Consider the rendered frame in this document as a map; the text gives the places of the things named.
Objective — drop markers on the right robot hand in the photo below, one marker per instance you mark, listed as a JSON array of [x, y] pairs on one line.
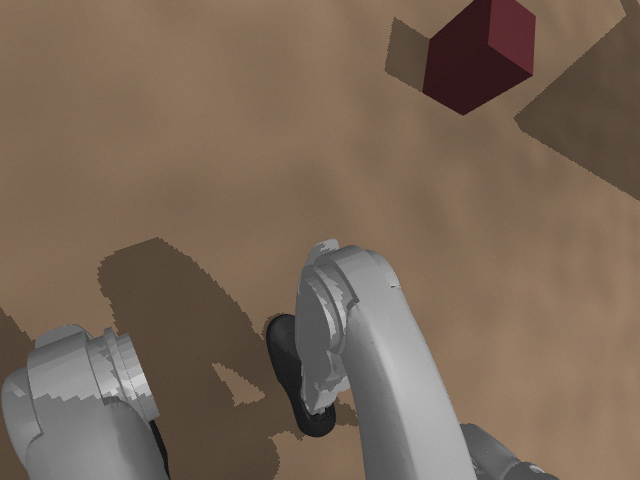
[[488, 455]]

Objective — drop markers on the right robot arm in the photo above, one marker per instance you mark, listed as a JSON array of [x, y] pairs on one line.
[[528, 471]]

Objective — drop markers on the left robot foot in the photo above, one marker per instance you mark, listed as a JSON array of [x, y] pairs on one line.
[[161, 446]]

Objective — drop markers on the right robot foot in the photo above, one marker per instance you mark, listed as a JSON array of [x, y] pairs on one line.
[[280, 339]]

